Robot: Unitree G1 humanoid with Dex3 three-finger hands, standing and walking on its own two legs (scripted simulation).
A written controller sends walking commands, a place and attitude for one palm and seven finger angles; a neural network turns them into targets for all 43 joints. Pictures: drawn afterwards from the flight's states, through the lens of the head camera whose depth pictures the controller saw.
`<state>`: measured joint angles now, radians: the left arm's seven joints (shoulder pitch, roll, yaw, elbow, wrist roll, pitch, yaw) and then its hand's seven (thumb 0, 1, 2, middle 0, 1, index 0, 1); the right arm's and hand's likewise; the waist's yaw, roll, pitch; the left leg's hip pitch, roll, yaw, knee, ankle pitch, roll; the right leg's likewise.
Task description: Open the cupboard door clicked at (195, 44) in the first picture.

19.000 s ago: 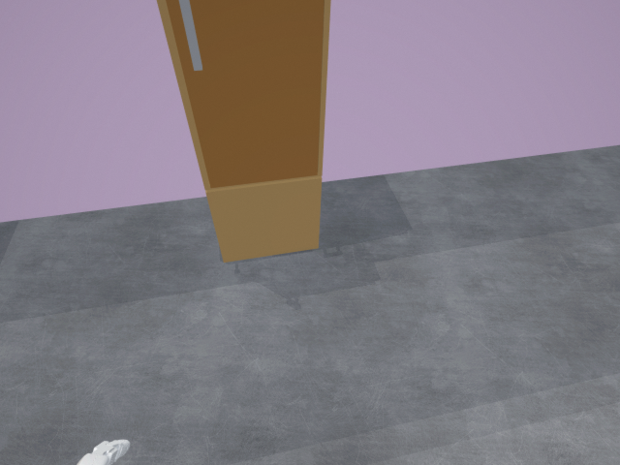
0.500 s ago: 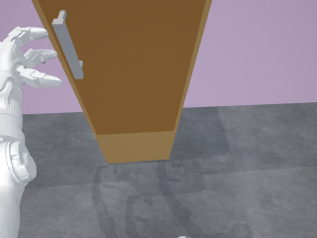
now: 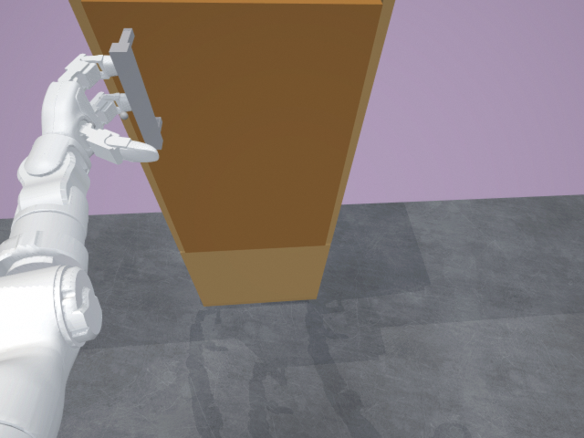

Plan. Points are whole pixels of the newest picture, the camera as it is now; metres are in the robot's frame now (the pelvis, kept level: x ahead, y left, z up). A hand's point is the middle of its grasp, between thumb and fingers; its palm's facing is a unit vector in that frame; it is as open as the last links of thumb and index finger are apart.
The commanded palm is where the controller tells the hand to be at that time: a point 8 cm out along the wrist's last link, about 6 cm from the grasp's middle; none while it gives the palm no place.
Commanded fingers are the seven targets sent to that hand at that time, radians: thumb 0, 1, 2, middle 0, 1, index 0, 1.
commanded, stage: slide the fingers in behind the handle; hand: left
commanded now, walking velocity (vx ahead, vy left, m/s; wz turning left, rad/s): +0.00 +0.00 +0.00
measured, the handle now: (142, 93) +0.55 +0.18 +0.16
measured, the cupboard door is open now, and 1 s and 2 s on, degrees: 0 0 1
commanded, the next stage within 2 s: close the thumb around the handle in 0.94 s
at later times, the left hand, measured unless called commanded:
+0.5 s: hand (150, 116) +0.50 +0.16 +0.16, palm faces +0.02 -1.00 +0.02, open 14.0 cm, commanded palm +0.47 +0.21 +0.16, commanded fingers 0.00 -0.50 0.30 -0.30 -1.20 -0.30 -1.20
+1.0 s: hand (152, 116) +0.50 +0.16 +0.16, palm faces +0.02 -1.00 +0.00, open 13.9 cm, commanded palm +0.47 +0.21 +0.16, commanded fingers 0.00 -0.50 0.30 -0.30 -1.20 -0.30 -1.20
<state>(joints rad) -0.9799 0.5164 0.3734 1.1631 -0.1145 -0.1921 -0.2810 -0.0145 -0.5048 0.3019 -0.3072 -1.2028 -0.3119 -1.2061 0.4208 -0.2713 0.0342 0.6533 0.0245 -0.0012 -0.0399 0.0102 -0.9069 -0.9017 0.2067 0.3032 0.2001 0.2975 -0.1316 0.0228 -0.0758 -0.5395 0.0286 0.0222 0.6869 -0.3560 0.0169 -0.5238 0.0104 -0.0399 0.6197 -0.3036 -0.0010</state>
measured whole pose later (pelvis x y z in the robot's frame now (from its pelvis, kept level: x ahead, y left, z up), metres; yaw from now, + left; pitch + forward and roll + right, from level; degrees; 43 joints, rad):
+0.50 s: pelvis -0.01 -0.01 +0.00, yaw +0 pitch +11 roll -1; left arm -0.99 0.45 0.35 1.15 -0.09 -0.20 -0.19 -0.01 -0.50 0.30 -0.30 -1.20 -0.30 -1.20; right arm 0.41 -0.28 0.02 0.66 0.02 -0.02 -0.03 0.01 -0.91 -0.90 0.21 0.30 0.20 0.30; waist -0.13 0.02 -0.06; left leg -0.53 0.03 0.02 0.68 -0.35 0.01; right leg -0.53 0.01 -0.04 0.64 -0.30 -0.01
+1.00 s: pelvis -0.01 -0.01 +0.00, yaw +0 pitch +12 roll -1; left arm -1.00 0.46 0.35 1.18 -0.09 -0.22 -0.18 -0.01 -0.50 0.30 -0.31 -1.21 -0.31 -1.21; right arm 0.43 -0.28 0.02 0.67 0.02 -0.03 -0.03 0.01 -0.91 -0.90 0.21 0.30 0.20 0.30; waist -0.14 0.03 -0.07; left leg -0.54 0.03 0.02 0.69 -0.35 0.01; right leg -0.54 0.01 -0.04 0.64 -0.30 -0.01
